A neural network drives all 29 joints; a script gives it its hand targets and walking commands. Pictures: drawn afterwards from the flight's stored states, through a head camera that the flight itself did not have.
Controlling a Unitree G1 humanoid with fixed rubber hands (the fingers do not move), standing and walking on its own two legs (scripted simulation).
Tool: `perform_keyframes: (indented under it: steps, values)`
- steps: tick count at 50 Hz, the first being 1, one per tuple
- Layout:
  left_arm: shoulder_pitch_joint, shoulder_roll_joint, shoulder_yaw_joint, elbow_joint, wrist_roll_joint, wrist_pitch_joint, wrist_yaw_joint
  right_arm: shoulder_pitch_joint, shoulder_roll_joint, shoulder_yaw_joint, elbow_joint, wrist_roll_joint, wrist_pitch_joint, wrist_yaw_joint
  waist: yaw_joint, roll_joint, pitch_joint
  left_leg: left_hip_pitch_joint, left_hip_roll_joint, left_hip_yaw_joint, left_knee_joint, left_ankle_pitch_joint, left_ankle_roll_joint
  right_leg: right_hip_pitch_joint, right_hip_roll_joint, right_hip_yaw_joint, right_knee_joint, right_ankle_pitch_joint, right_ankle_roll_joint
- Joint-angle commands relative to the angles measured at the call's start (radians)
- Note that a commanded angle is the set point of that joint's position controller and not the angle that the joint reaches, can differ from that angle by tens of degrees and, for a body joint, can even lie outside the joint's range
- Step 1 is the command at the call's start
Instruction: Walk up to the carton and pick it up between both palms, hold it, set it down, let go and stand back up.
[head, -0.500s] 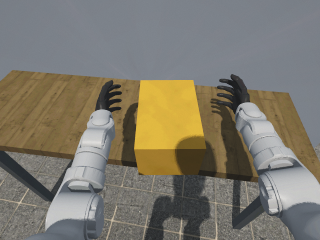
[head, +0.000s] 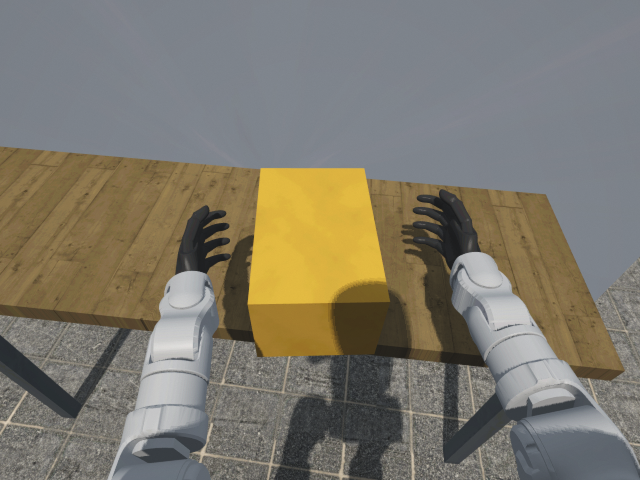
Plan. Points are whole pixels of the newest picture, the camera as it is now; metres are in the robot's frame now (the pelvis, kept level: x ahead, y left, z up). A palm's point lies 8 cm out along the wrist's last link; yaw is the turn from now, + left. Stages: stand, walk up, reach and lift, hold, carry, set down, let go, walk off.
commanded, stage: set down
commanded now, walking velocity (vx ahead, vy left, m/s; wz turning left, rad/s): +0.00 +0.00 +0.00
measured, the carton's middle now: (314, 256) +0.43 +0.03 +0.00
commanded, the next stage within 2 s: let go in 1.78 s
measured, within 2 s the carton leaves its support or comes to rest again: neither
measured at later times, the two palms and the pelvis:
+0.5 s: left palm (187, 334) +0.27 +0.18 +0.04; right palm (485, 338) +0.27 -0.19 +0.03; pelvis +0.01 +0.01 +0.00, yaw -1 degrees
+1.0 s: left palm (171, 394) +0.22 +0.20 -0.02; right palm (486, 394) +0.22 -0.19 -0.01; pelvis +0.03 +0.03 +0.00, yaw -2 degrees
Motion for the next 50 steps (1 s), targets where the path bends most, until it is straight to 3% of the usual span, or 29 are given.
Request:
perform_keyframes:
  steps: [1,3,4,5,8,12,15,18,21,24,29,33,37,50]
  values:
    - [-0.173,0.050,-0.074,-0.414,-0.024,0.012,-0.006,-0.150,-0.136,-0.066,-0.298,0.006,-0.047,-0.027,-0.045,0.038,-0.250,0.056,-0.025,-0.028,0.000,0.227,0.025,0.269,-0.027,0.075,0.035,0.436,0.102]
    - [-0.104,0.031,-0.119,-0.416,-0.045,0.027,0.002,-0.096,-0.126,-0.062,-0.331,0.009,-0.032,-0.005,-0.050,0.024,-0.185,0.096,-0.015,-0.029,0.003,0.186,0.031,0.169,-0.028,0.072,-0.011,0.263,0.080]
    - [-0.015,0.033,-0.110,-0.409,-0.038,0.045,0.001,-0.005,-0.114,-0.054,-0.335,0.010,-0.013,0.016,-0.018,0.073,-0.098,0.104,0.000,-0.036,-0.007,0.144,0.019,0.146,-0.055,0.103,-0.039,0.145,0.073]
    - [0.031,0.024,-0.134,-0.420,-0.052,0.050,0.000,0.037,-0.118,-0.067,-0.367,0.005,-0.008,0.034,-0.025,0.064,-0.093,0.115,0.004,-0.037,-0.017,0.129,0.017,0.123,-0.053,0.100,-0.057,0.069,0.066]
    - [0.099,0.033,-0.138,-0.395,-0.072,0.030,0.006,0.110,-0.112,-0.086,-0.456,-0.022,-0.013,0.068,-0.004,0.024,-0.076,0.081,0.002,-0.038,-0.021,0.094,0.024,0.095,-0.065,0.108,-0.069,-0.026,0.067]
    - [0.072,0.057,-0.139,-0.371,-0.091,-0.065,0.049,0.124,-0.100,-0.132,-0.540,-0.075,-0.050,0.105,0.031,-0.018,-0.097,-0.013,0.004,-0.030,-0.035,0.007,0.042,0.089,-0.083,0.137,-0.068,-0.158,0.075]
    - [0.053,0.059,-0.166,-0.391,-0.097,-0.151,0.084,0.154,-0.097,-0.153,-0.570,-0.100,-0.091,0.121,0.033,-0.022,-0.149,-0.039,0.011,-0.029,-0.029,-0.001,0.046,0.100,-0.090,0.152,-0.052,-0.135,0.072]
    - [0.151,0.039,-0.180,-0.378,-0.074,-0.209,0.094,0.281,-0.088,-0.128,-0.524,-0.092,-0.115,0.121,0.024,-0.017,-0.157,-0.029,0.013,-0.035,-0.024,0.037,0.046,0.157,-0.098,0.165,-0.032,-0.001,0.072]
    - [0.287,0.023,-0.173,-0.363,-0.041,-0.228,0.071,0.409,-0.090,-0.085,-0.475,-0.065,-0.139,0.111,0.014,-0.010,-0.145,0.010,0.008,-0.038,-0.026,0.109,0.043,0.217,-0.100,0.169,-0.024,0.178,0.075]
    - [0.354,0.029,-0.163,-0.379,-0.028,-0.215,0.047,0.453,-0.100,-0.066,-0.499,-0.048,-0.159,0.093,0.007,-0.014,-0.139,0.027,-0.002,-0.039,-0.030,0.136,0.039,0.248,-0.102,0.169,-0.019,0.285,0.086]
    - [0.428,0.040,-0.178,-0.389,-0.032,-0.214,0.029,0.542,-0.084,-0.066,-0.533,-0.062,-0.175,0.087,0.009,-0.015,-0.049,0.035,-0.003,-0.035,-0.047,0.112,0.035,0.210,-0.107,0.165,-0.042,0.234,0.085]
    - [0.443,0.051,-0.211,-0.401,-0.040,-0.233,0.039,0.580,-0.082,-0.092,-0.537,-0.086,-0.176,0.108,0.012,0.029,0.002,0.065,0.008,-0.031,-0.046,0.087,0.023,0.117,-0.103,0.147,-0.067,0.087,0.056]
    - [0.484,0.060,-0.244,-0.390,-0.051,-0.242,0.048,0.615,-0.092,-0.111,-0.529,-0.107,-0.168,0.129,0.009,0.054,0.030,0.113,0.020,-0.032,-0.038,0.093,0.016,0.033,-0.087,0.117,-0.081,0.022,0.027]
    - [0.617,0.129,-0.198,-0.283,-0.036,-0.239,-0.012,0.723,-0.122,-0.084,-0.426,-0.138,-0.178,0.136,0.015,0.019,-0.019,0.161,0.006,-0.014,-0.012,0.227,0.019,0.113,-0.075,0.106,-0.068,0.255,0.035]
